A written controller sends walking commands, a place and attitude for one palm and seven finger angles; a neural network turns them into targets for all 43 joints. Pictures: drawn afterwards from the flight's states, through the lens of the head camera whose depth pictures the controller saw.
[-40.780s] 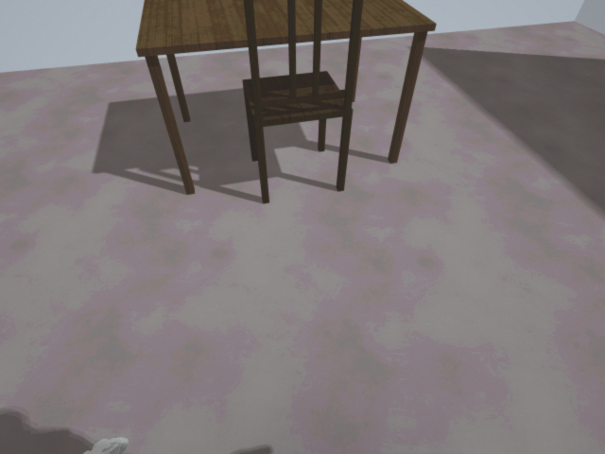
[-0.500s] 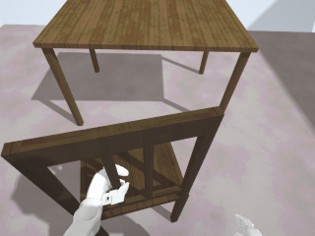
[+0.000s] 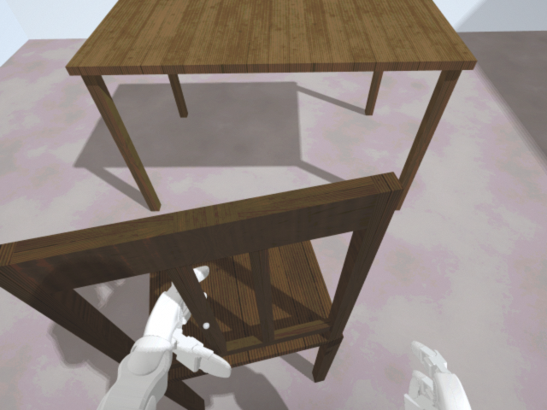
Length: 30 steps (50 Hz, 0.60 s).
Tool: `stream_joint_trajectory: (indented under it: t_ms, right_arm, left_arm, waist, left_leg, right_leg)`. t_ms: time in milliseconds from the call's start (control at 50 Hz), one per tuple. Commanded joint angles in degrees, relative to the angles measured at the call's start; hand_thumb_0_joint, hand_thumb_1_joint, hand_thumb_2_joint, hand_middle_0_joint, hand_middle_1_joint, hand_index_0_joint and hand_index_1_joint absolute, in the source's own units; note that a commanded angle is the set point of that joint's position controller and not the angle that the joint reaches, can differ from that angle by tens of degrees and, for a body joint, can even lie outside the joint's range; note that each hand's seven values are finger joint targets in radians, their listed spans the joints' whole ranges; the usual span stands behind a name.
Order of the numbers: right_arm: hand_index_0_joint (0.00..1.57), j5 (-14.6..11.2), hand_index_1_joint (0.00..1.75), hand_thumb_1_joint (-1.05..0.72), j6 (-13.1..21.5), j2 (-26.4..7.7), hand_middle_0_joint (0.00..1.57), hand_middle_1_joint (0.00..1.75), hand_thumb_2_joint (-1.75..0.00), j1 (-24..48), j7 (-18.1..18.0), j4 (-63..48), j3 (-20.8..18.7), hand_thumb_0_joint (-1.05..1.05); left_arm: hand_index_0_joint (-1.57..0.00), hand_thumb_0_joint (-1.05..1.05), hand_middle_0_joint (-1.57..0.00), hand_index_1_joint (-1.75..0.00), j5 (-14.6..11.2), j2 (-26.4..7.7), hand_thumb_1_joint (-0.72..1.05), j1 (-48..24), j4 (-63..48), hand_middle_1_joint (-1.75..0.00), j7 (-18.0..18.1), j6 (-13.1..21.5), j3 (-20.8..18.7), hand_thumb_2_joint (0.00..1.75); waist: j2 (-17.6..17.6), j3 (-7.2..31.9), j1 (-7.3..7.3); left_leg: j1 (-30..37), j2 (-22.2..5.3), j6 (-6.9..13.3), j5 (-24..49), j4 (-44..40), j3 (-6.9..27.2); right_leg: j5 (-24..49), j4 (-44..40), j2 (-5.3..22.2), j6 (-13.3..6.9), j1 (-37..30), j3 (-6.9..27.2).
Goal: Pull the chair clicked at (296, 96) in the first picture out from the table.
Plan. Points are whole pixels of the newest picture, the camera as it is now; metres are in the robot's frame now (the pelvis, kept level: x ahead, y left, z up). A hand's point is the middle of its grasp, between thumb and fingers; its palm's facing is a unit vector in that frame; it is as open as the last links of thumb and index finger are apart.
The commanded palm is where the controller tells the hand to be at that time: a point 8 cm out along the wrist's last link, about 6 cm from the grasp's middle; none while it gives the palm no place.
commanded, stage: open the thumb and straighten the fingers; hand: left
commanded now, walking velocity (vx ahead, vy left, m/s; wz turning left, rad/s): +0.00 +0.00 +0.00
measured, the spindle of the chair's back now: (203, 315) +0.27 +0.12 -0.02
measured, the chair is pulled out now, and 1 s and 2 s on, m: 0.60 0.60 0.60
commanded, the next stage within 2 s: draw the fingers out of the gap in 0.10 s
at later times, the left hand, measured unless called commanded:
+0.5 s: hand (188, 371) +0.19 +0.13 -0.03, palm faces -0.08 -0.99 -0.13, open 17.5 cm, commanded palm +0.18 +0.18 -0.01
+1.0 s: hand out of the picture +0.12 +0.12 -0.03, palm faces -0.08 -0.99 -0.09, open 17.5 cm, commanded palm +0.09 +0.17 -0.01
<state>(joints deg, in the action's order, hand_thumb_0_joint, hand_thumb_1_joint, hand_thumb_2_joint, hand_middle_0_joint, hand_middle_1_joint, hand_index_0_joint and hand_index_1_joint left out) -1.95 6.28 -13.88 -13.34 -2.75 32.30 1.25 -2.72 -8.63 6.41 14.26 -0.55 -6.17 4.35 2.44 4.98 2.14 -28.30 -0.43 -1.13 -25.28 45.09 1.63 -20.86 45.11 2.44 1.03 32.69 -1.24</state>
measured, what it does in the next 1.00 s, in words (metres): stands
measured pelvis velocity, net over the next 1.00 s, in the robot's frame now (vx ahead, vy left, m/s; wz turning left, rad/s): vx -0.01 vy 0.01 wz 0.02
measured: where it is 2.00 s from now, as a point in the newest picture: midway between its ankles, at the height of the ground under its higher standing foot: outside the picture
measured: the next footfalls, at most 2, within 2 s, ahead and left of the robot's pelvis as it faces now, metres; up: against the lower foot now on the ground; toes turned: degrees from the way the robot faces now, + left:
none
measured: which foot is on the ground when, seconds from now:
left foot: down 0.00-1.00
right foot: down 0.00-1.00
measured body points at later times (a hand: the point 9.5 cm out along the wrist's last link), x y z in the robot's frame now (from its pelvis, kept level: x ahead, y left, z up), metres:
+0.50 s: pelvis +0.00 +0.00 -0.01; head +0.03 -0.01 +0.44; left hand +0.19 +0.18 -0.02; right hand +0.17 -0.24 -0.09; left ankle -0.03 +0.13 -0.71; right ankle +0.02 -0.13 -0.71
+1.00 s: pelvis -0.01 +0.01 -0.03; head +0.01 +0.00 +0.42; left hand +0.12 +0.17 -0.02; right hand +0.18 -0.22 -0.08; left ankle -0.03 +0.13 -0.71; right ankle +0.02 -0.13 -0.71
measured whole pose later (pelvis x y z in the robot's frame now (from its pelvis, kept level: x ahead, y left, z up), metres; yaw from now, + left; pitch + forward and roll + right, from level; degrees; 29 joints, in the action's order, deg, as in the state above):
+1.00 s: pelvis -0.01 +0.01 -0.03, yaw +1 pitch +10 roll -1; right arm -2.2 8.0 -12.3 -15.2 -5.0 24.9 1.0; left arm -0.3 -9.9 41.3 -17.0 -0.8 -8.3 10.1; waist 2.9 8.9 1.4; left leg -36.7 0.2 -0.4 -30.2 57.2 3.4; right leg -24.8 54.5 3.2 1.7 39.2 -2.7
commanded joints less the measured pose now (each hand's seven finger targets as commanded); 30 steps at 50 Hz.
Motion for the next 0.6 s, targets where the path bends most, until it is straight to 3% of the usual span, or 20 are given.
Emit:
stream_joint_trajectory:
  t_ms: [0, 80, 120, 160, 180, 200, 240, 320, 380, 420, 500, 580]
  right_arm:
    - [0.20, -0.01, 0.30, -0.90, 3.13, -7.47, 0.20, 0.30, -0.90, 2.77, -0.99, -9.37, -3.03, 0.00]
    - [0.20, 0.01, 0.30, -0.90, 3.64, -7.34, 0.20, 0.30, -0.90, 1.95, -1.25, -10.00, -3.01, 0.00]
    - [0.20, 0.08, 0.30, -0.90, 3.62, -7.73, 0.20, 0.30, -0.90, 1.70, -1.50, -9.80, -2.97, 0.00]
    - [0.20, 0.16, 0.30, -0.90, 3.64, -7.39, 0.20, 0.30, -0.90, 1.70, -1.44, -10.24, -2.87, 0.00]
    - [0.20, 0.20, 0.30, -0.90, 3.44, -7.58, 0.20, 0.30, -0.90, 1.41, -1.55, -10.16, -3.03, 0.00]
    - [0.20, 0.32, 0.30, -0.90, 3.16, -7.67, 0.20, 0.30, -0.90, 1.97, -1.57, -10.42, -3.03, 0.00]
    - [0.20, 0.11, 0.30, -0.90, 2.99, -7.04, 0.20, 0.30, -0.90, 2.30, -1.44, -11.69, -2.97, 0.00]
    - [0.20, -0.04, 0.30, -0.90, 3.39, -6.66, 0.20, 0.30, -0.90, 2.73, -1.61, -12.67, -2.97, 0.00]
    - [0.20, 0.02, 0.30, -0.90, 4.36, -6.73, 0.20, 0.30, -0.90, 2.10, -1.91, -13.13, -2.94, 0.00]
    - [0.20, 0.05, 0.30, -0.90, 5.04, -6.69, 0.20, 0.30, -0.90, 2.07, -2.17, -12.98, -3.02, 0.00]
    - [0.20, 0.13, 0.30, -0.90, 5.91, -6.55, 0.20, 0.30, -0.90, 2.55, -2.50, -13.21, -3.15, 0.00]
    - [0.20, 0.24, 0.30, -0.90, 5.89, -6.16, 0.20, 0.30, -0.90, 2.46, -2.55, -14.21, -2.97, 0.00]
  left_arm:
    - [0.00, 0.00, 0.00, 0.00, -0.38, -4.04, -0.55, -6.99, -14.36, 0.00, 0.15, 1.86, -1.53, 0.20]
    - [0.00, 0.00, 0.00, 0.00, -0.68, -3.43, -0.55, -4.63, -17.51, 0.00, -0.25, 1.31, -0.49, 0.20]
    - [0.00, 0.00, 0.00, 0.00, -0.59, -5.46, -0.55, -4.16, -18.00, 0.00, -0.17, 1.04, -2.02, 0.20]
    - [0.00, 0.00, 0.00, 0.00, -0.23, -4.22, -0.55, -3.33, -19.34, 0.00, -0.16, 0.87, -0.50, 0.20]
    - [0.00, 0.00, 0.00, 0.00, -0.26, -7.77, -0.55, 0.56, -16.71, 0.00, 0.05, 0.58, -5.02, 0.20]
    - [0.00, 0.00, 0.00, 0.00, -0.15, -8.03, -0.55, 3.03, -17.02, 0.00, -0.13, 0.42, -5.28, 0.20]
    - [0.00, 0.00, 0.00, 0.00, -0.29, -6.46, -0.55, 6.37, -19.66, 0.00, -0.47, 0.33, -3.88, 0.20]
    - [0.00, 0.00, 0.00, 0.00, -0.64, -6.88, -0.55, 10.84, -24.50, 0.00, -0.74, 0.62, -3.66, 0.20]
    - [0.00, 0.00, 0.00, 0.00, -0.65, -5.58, -0.55, 10.94, -28.55, 0.00, -0.99, 1.28, -1.11, 0.20]
    - [0.00, 0.00, 0.00, 0.00, -0.62, -5.24, -0.55, 13.55, -30.41, 0.00, -1.00, 1.70, -0.34, 0.20]
    - [0.00, 0.00, 0.00, 0.00, -0.22, -4.44, -0.55, 17.65, -31.81, 0.00, -0.68, 1.67, 0.91, 0.20]
    - [0.00, 0.00, 0.00, 0.00, 1.37, -4.43, -0.55, 20.40, -34.27, 0.00, 0.09, 1.32, 1.87, 0.20]
  waist:
    - [-3.93, 12.30, 0.69]
    - [-4.77, 13.53, 1.22]
    - [-5.23, 13.05, 1.30]
    - [-4.18, 12.84, 1.44]
    - [-4.88, 11.95, 0.25]
    - [-4.56, 12.12, -0.48]
    - [-4.15, 12.43, -0.61]
    - [-2.62, 12.04, -0.38]
    - [-3.22, 11.45, 1.01]
    - [-2.51, 11.11, 1.16]
    - [-4.25, 9.41, 1.18]
    - [-3.06, 9.18, 0.66]
  left_leg:
    - [1.40, 0.14, 2.04, 18.92, -4.44, -1.69]
    - [1.45, 0.30, 2.12, 19.85, -3.23, -1.60]
    - [0.71, 0.37, 2.17, 19.87, -2.81, -1.48]
    - [0.94, 0.44, 2.15, 19.81, -2.62, -1.35]
    - [-0.69, 0.53, 2.03, 19.23, -2.47, -1.40]
    - [-1.37, 0.62, 2.03, 19.46, -2.54, -1.60]
    - [-1.55, 0.74, 2.00, 19.03, -2.40, -1.89]
    - [-2.18, 0.78, 2.10, 18.09, -1.89, -1.68]
    - [-1.68, 0.71, 2.33, 17.12, -1.20, -1.09]
    - [-1.26, 0.59, 2.30, 17.50, -0.86, -0.69]
    - [-2.64, 0.64, 2.28, 15.56, -0.41, 0.19]
    - [-3.56, 0.93, 2.24, 13.00, -0.29, 0.43]
  right_leg:
    - [17.52, -4.73, -0.13, -1.36, -10.57, -2.38]
    - [19.43, -3.91, 0.00, -1.02, -10.88, -2.59]
    - [19.81, -3.77, -0.01, -1.07, -10.69, -2.49]
    - [19.61, -3.42, 0.07, -1.05, -9.88, -2.76]
    - [19.07, -3.20, 0.00, -1.14, -10.18, -2.61]
    - [19.78, -3.22, 0.13, -1.36, -11.22, -2.43]
    - [19.35, -2.90, 0.23, -1.25, -11.24, -2.44]
    - [17.63, -2.99, 0.25, -1.40, -10.78, -2.31]
    - [15.50, -2.75, 0.00, -1.11, -8.28, -2.87]
    - [15.00, -2.46, -0.12, -1.26, -7.22, -3.19]
    - [11.89, -1.96, -0.25, -1.32, -5.06, -3.90]
    - [8.14, -1.05, -0.27, -1.39, -3.36, -4.04]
